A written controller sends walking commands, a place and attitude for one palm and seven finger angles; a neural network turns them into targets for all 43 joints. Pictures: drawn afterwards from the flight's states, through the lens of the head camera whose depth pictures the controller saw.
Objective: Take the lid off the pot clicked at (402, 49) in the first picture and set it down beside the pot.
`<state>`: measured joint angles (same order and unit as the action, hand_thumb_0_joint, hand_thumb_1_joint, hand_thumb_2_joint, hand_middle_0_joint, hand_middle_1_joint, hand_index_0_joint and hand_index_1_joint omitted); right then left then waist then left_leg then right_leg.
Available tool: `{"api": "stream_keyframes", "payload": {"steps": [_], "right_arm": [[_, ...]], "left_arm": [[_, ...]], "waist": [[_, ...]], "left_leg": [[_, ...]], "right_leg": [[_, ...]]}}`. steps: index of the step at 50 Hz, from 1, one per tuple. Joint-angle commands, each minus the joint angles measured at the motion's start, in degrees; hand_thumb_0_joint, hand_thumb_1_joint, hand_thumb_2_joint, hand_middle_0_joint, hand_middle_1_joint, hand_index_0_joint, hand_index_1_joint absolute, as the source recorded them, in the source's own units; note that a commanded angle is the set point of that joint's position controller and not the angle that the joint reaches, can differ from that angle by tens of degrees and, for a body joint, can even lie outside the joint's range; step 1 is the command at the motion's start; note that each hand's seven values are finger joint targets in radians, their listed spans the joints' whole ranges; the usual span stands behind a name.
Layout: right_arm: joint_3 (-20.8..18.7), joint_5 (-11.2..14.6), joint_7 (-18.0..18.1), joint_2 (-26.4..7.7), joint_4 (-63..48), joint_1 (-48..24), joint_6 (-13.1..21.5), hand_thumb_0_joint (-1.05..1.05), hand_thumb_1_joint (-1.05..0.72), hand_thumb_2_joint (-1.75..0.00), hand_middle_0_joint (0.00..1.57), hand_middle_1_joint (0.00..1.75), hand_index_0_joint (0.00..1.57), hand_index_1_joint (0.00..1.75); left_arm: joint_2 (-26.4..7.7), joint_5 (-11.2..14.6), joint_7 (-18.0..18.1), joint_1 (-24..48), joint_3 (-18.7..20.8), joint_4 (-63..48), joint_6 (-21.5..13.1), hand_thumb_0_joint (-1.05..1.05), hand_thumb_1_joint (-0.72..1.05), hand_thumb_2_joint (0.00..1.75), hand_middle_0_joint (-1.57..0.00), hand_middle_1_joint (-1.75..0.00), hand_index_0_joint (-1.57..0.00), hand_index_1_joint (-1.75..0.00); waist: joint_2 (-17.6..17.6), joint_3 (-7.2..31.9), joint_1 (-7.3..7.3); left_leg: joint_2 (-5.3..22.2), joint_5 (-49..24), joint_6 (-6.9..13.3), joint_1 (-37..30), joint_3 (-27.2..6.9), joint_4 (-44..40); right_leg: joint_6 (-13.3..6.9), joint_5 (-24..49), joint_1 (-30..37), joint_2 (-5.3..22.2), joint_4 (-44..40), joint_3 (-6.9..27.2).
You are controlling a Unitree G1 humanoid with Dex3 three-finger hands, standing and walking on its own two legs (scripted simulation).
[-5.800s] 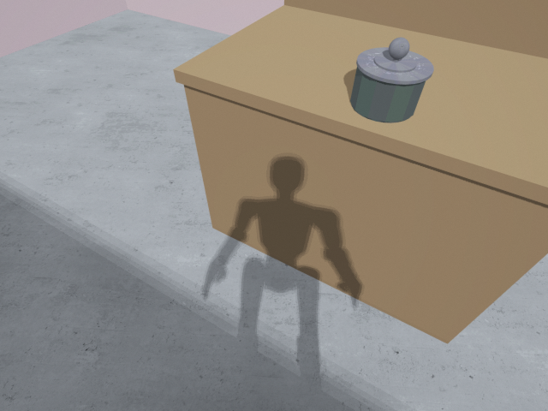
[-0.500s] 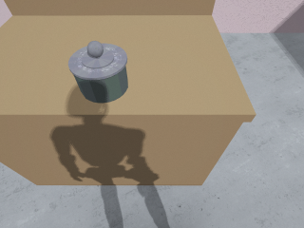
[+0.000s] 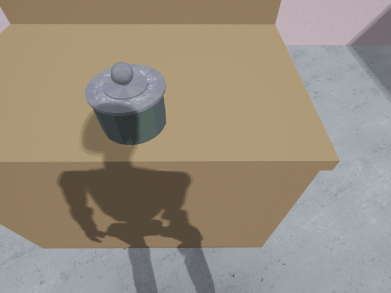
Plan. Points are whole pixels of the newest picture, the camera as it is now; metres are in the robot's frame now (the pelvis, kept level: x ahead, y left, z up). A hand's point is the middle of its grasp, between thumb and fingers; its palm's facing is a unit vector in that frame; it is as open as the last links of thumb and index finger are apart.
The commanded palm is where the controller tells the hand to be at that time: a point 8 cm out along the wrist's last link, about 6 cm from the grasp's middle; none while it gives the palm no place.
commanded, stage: come to a stop and stand still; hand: left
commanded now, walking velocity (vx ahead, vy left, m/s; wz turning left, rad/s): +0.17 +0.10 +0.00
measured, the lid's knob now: (122, 72) +0.51 +0.19 +0.18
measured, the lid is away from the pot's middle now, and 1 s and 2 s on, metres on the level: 0.00 0.00 0.00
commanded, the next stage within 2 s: look again from close up in 1.24 s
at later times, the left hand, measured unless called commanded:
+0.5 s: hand out of the picture +0.12 +0.23 -0.16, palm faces +0.08 -0.95 -0.30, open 7.4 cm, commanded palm none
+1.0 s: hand out of the picture +0.06 +0.21 -0.16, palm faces +0.05 -0.98 -0.20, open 7.4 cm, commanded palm none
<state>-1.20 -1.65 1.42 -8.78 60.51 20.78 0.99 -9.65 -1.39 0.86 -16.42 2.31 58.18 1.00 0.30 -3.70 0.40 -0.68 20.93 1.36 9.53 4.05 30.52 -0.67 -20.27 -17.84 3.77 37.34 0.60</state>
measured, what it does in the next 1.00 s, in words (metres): steps on the spot: left foot, then right foot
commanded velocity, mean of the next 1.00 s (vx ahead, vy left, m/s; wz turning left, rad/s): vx -0.06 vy -0.01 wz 0.00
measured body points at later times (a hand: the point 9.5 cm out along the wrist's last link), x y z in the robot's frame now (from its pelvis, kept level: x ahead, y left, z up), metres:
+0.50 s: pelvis +0.05 +0.01 +0.00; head +0.11 +0.00 +0.44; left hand +0.11 +0.28 -0.14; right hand +0.15 -0.20 -0.16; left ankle +0.09 +0.16 -0.73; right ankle +0.02 -0.08 -0.72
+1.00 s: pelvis +0.02 +0.03 +0.01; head +0.05 +0.03 +0.46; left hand +0.06 +0.26 -0.14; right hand +0.05 -0.20 -0.15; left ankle +0.02 +0.15 -0.73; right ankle +0.03 -0.08 -0.73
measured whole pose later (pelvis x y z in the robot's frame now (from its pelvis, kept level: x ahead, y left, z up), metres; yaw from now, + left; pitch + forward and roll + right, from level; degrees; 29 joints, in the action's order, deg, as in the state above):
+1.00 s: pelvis +0.02 +0.03 +0.01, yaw +2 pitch -1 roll +0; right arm -0.3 -1.2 1.6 -9.1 62.0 11.9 -0.8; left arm -10.3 -0.8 1.5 -11.4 0.9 58.9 0.8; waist 0.6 -4.9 0.0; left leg 0.2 12.4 -0.3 11.7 -0.1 24.9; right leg -0.9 -12.8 -11.6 -0.9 25.2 -0.2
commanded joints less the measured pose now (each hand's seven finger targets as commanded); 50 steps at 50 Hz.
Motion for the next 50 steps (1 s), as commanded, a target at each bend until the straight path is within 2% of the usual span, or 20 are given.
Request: {"api": "stream_keyframes", "payload": {"steps": [1, 2, 3, 4, 5, 6, 9, 13, 15, 16, 18, 21, 24, 26, 28, 31, 36, 39, 42, 50], "right_arm": [[-1.11, 0.05, 0.56, -6.69, -0.53, 6.82, 1.05, 0.0, -0.9, -0.9, 0.2, 0.3, 0.2, 0.3], [-0.87, 0.32, 0.63, -6.53, -0.88, 5.07, 1.08, 0.0, -0.9, -0.9, 0.2, 0.3, 0.2, 0.3], [-0.77, 0.94, 0.62, -5.47, -1.88, 2.87, 1.36, 0.0, -0.9, -0.9, 0.2, 0.3, 0.2, 0.3], [-0.78, 1.07, 0.27, -4.0, -4.01, 0.66, 1.62, 0.0, -0.9, -0.9, 0.2, 0.3, 0.2, 0.3], [-1.63, 0.82, 0.63, -6.05, -5.36, -2.63, 1.0, 0.0, -0.9, -0.9, 0.2, 0.3, 0.2, 0.3], [-1.75, 0.92, 0.84, -4.86, -5.53, -5.61, 0.35, 0.0, -0.9, -0.9, 0.2, 0.3, 0.2, 0.3], [-1.67, 1.46, 0.07, -1.89, -4.1, -2.45, -1.19, 0.0, -0.9, -0.9, 0.2, 0.3, 0.2, 0.3], [-2.44, 1.17, -0.2, -3.2, -2.81, 2.1, -1.04, 0.0, -0.9, -0.9, 0.2, 0.3, 0.2, 0.3], [-3.53, 0.72, -0.03, -9.01, -4.3, 2.48, -0.48, 0.0, -0.9, -0.9, 0.2, 0.3, 0.2, 0.3], [-3.8, 0.42, 0.14, -10.31, -4.44, 2.76, -0.71, 0.0, -0.9, -0.9, 0.2, 0.3, 0.2, 0.3], [-2.97, 0.28, 1.11, -9.03, -5.35, -2.24, -0.91, 0.0, -0.9, -0.9, 0.2, 0.3, 0.2, 0.3], [-3.63, 0.04, 1.48, -10.61, -7.74, -6.47, -1.34, 0.0, -0.9, -0.9, 0.2, 0.3, 0.2, 0.3], [-3.77, 0.74, 1.12, -10.32, -8.88, -10.29, -1.95, 0.0, -0.9, -0.9, 0.2, 0.3, 0.2, 0.3], [-3.54, 1.46, 0.41, -6.21, -10.02, -10.01, -2.74, 0.0, -0.9, -0.9, 0.2, 0.3, 0.2, 0.3], [-3.57, 1.15, 0.28, -5.58, -9.45, -12.8, -3.73, 0.0, -0.9, -0.9, 0.2, 0.3, 0.2, 0.3], [-3.36, 1.39, 0.12, -5.48, -7.95, -11.72, -3.13, 0.0, -0.9, -0.9, 0.2, 0.3, 0.2, 0.3], [-2.22, 1.67, 0.18, -4.44, -6.01, -9.88, -1.87, 0.0, -0.9, -0.9, 0.2, 0.3, 0.2, 0.3], [-1.81, 0.81, 0.33, -7.53, -4.17, -9.3, -0.79, 0.0, -0.9, -0.9, 0.2, 0.3, 0.2, 0.3], [-0.9, 0.7, 0.19, -7.26, -3.0, -10.46, -0.73, 0.0, -0.9, -0.9, 0.2, 0.3, 0.2, 0.3], [-0.35, 0.66, 0.18, -6.43, -0.59, -6.83, -0.75, 0.0, -0.9, -0.9, 0.2, 0.3, 0.2, 0.3]], "left_arm": [[-2.98, 0.61, -0.09, 2.94, 1.17, -5.8, -3.01, 0.0, 0.9, 0.9, -0.2, -0.3, -0.2, -0.3], [-3.31, 0.67, -0.17, -0.51, 1.55, -4.76, -3.27, 0.0, 0.9, 0.9, -0.2, -0.3, -0.2, -0.3], [-5.5, 0.59, 0.14, -7.13, 2.49, -2.65, -3.72, 0.0, 0.9, 0.9, -0.2, -0.3, -0.2, -0.3], [-11.24, 0.62, 0.68, -14.84, 3.79, -0.21, -3.86, 0.0, 0.9, 0.9, -0.2, -0.3, -0.2, -0.3], [-11.85, 0.93, 1.03, -16.92, 3.9, 0.85, -3.92, 0.0, 0.9, 0.9, -0.2, -0.3, -0.2, -0.3], [-9.3, 0.61, 1.57, -13.76, 3.46, 0.47, -3.48, 0.0, 0.9, 0.9, -0.2, -0.3, -0.2, -0.3], [-7.61, -0.19, 2.13, -1.52, 2.59, -3.02, -2.57, 0.0, 0.9, 0.9, -0.2, -0.3, -0.2, -0.3], [-9.34, 0.25, 2.04, 2.73, 2.97, -5.26, -1.44, 0.0, 0.9, 0.9, -0.2, -0.3, -0.2, -0.3], [-6.42, 0.84, 2.15, 0.45, 2.19, -6.0, -0.82, 0.0, 0.9, 0.9, -0.2, -0.3, -0.2, -0.3], [-5.02, 0.93, 2.41, 1.1, 1.87, -6.56, -0.65, 0.0, 0.9, 0.9, -0.2, -0.3, -0.2, -0.3], [-5.22, 1.19, 2.54, 0.84, 2.18, -5.51, -0.23, 0.0, 0.9, 0.9, -0.2, -0.3, -0.2, -0.3], [-5.47, 1.43, 2.07, 0.52, 2.07, -5.82, -0.53, 0.0, 0.9, 0.9, -0.2, -0.3, -0.2, -0.3], [-6.5, 0.59, 1.47, -3.37, 2.29, -5.92, -0.72, 0.0, 0.9, 0.9, -0.2, -0.3, -0.2, -0.3], [-12.64, -0.2, 1.75, -1.12, 2.91, -7.29, -0.95, 0.0, 0.9, 0.9, -0.2, -0.3, -0.2, -0.3], [-11.13, -0.34, 1.91, 1.62, 2.43, -8.34, -1.39, 0.0, 0.9, 0.9, -0.2, -0.3, -0.2, -0.3], [-9.98, -0.11, 2.21, 2.73, 2.2, -8.64, -1.83, 0.0, 0.9, 0.9, -0.2, -0.3, -0.2, -0.3], [-10.7, 0.4, 2.0, 2.38, 1.95, -7.1, -1.87, 0.0, 0.9, 0.9, -0.2, -0.3, -0.2, -0.3], [-7.71, 0.72, 1.6, 2.79, 1.17, -6.65, -1.52, 0.0, 0.9, 0.9, -0.2, -0.3, -0.2, -0.3], [-7.67, 0.7, 1.31, 4.17, 0.73, -4.76, -1.11, 0.0, 0.9, 0.9, -0.2, -0.3, -0.2, -0.3], [-7.59, 0.83, 0.87, 2.21, 0.16, -1.01, -1.49, 0.0, 0.9, 0.9, -0.2, -0.3, -0.2, -0.3]], "waist": [[-8.54, -2.04, 0.3], [-6.82, -0.11, -1.8], [0.09, 3.42, -4.94], [12.83, 5.43, -6.84], [12.37, 3.47, -7.28], [7.49, -0.69, -6.38], [9.71, -0.83, -0.65], [6.02, 1.1, 1.85], [-9.51, 6.35, 1.88], [-11.99, 4.65, 2.71], [-17.51, 5.06, 1.06], [-9.51, 8.72, 0.33], [-4.05, 10.06, -2.28], [13.51, 4.29, -1.0], [11.09, 2.42, -1.14], [7.54, 3.45, -0.43], [7.58, 5.73, 0.26], [-0.95, 5.5, -0.41], [-7.2, 3.53, -0.71], [-2.66, 0.91, -0.53]], "left_leg": [[13.01, -29.21, 8.31, -5.78, -13.8, -8.83], [10.48, -30.13, 6.28, -0.78, -9.87, -4.17], [5.68, -24.16, 3.34, 9.89, -4.76, 5.34], [0.18, -2.31, -0.16, 23.41, 0.88, 16.74], [1.12, 14.07, -1.47, 27.67, -2.12, 24.76], [3.63, 14.16, -1.99, 28.28, -5.84, 26.86], [4.1, 7.93, -2.58, 16.57, -4.87, 17.44], [2.5, -21.53, -2.84, -0.28, 0.11, -2.61], [15.7, -52.68, 4.17, -5.91, -11.29, -6.11], [17.79, -58.86, 6.85, -2.7, -12.15, -8.63], [18.65, -63.46, 10.02, -2.53, -15.05, -6.55], [18.28, -59.52, 9.53, -7.7, -14.41, -3.87], [12.84, -39.66, 3.96, -1.86, -9.25, 0.92], [1.03, -1.77, -2.2, 13.38, -1.99, 9.15], [1.14, 10.32, -2.37, 14.58, -7.1, 19.77], [1.04, 8.55, -2.98, 16.03, -6.1, 21.92], [0.49, -3.11, -3.13, 4.57, -3.5, -0.96], [8.06, -26.68, 0.22, -4.87, -9.22, -6.96], [8.48, -20.97, 0.96, 0.6, -10.52, -9.56], [6.45, -4.63, -0.16, 3.02, -9.84, -12.79]], "right_leg": [[-1.1, -5.03, -6.6, -1.78, -0.55, -5.23], [-1.86, 1.54, 3.05, -1.29, -6.33, -4.61], [-4.57, 11.89, 17.99, 4.09, -10.77, 4.23], [-10.22, 21.51, 28.95, 17.6, -17.51, 21.8], [-15.79, 31.87, 28.14, 23.11, -18.14, 25.9], [-16.96, 35.31, 22.45, 22.29, -17.13, 22.86], [-11.87, 38.43, 9.04, 15.5, -14.49, 8.47], [-3.04, 32.9, 1.44, 7.35, -4.21, -0.69], [1.83, -0.55, -0.2, -1.41, 5.48, -5.04], [1.76, -14.59, 0.21, -3.3, 13.0, -3.36], [1.02, -16.61, -3.2, -2.28, 19.02, 1.56], [0.58, -13.07, -4.76, -2.03, 12.49, 2.46], [1.29, 6.76, 5.19, -2.03, -9.69, 0.98], [-4.44, 34.41, 9.01, 12.41, -16.69, 17.55], [-11.46, 34.77, 5.38, 13.58, -16.12, 18.2], [-12.66, 45.11, 10.94, 10.86, -12.55, 13.93], [-7.99, 41.11, 11.15, 7.81, -10.63, 10.73], [-0.56, 21.56, 3.67, 1.44, -10.93, 5.72], [0.31, 11.25, 7.19, 0.11, -13.52, 3.8], [-0.79, 5.33, 5.6, 0.77, -18.41, 4.7]]}}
